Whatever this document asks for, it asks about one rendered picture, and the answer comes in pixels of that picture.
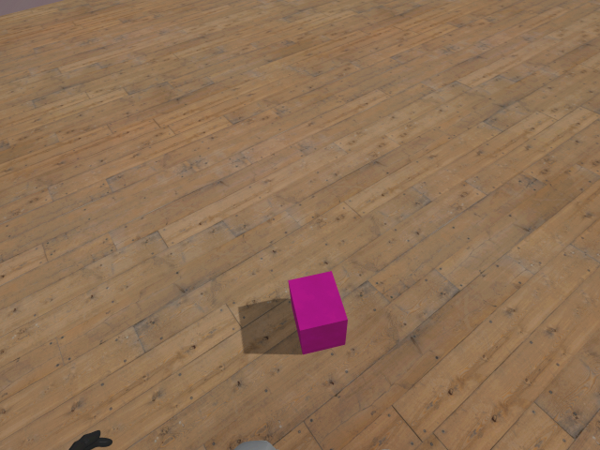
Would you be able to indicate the left robot hand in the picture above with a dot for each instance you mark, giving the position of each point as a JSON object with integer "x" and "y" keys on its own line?
{"x": 90, "y": 441}

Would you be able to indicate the carton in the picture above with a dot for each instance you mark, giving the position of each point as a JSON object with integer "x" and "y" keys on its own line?
{"x": 318, "y": 311}

